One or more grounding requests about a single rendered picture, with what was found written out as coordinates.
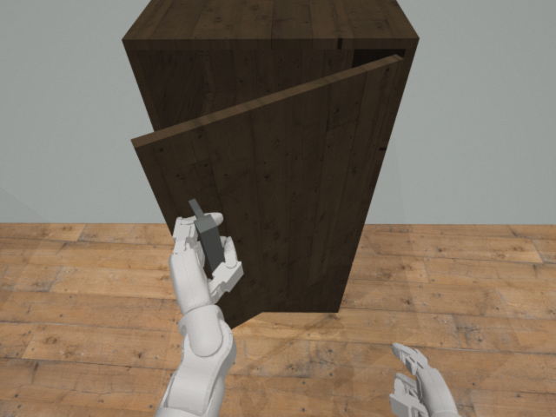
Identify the left robot forearm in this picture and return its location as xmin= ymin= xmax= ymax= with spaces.
xmin=154 ymin=304 xmax=237 ymax=417

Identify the left robot hand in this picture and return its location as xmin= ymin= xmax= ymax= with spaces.
xmin=169 ymin=213 xmax=243 ymax=316

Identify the cupboard door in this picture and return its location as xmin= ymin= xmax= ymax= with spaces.
xmin=130 ymin=54 xmax=404 ymax=329

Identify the right robot hand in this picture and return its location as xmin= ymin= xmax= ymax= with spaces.
xmin=389 ymin=342 xmax=458 ymax=417

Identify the handle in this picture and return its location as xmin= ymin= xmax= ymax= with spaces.
xmin=189 ymin=199 xmax=225 ymax=274

